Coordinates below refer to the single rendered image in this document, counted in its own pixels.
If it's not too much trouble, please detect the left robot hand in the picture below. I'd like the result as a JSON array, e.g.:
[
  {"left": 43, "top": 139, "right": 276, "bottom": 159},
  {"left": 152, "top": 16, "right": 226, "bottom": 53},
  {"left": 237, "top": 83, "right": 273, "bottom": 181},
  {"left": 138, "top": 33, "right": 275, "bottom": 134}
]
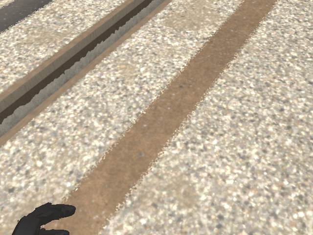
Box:
[{"left": 12, "top": 202, "right": 76, "bottom": 235}]

